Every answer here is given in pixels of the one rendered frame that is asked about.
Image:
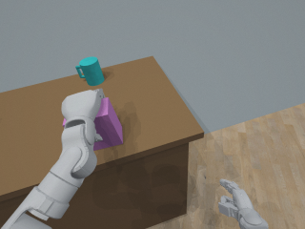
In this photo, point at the robot left forearm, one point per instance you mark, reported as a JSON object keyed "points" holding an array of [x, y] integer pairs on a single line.
{"points": [[50, 199]]}

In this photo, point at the robot right hand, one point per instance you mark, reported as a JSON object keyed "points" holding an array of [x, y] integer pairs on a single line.
{"points": [[230, 207]]}

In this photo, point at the table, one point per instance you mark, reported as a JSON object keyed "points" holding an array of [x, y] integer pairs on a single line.
{"points": [[134, 185]]}

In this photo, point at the sponge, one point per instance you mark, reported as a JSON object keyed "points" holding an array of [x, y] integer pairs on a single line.
{"points": [[107, 125]]}

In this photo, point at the robot left hand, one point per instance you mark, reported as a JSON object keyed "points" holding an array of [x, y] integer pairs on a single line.
{"points": [[85, 104]]}

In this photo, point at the robot right forearm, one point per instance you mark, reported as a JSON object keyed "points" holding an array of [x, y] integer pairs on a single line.
{"points": [[249, 219]]}

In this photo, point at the robot left upper arm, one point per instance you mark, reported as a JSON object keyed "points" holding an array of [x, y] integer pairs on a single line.
{"points": [[27, 222]]}

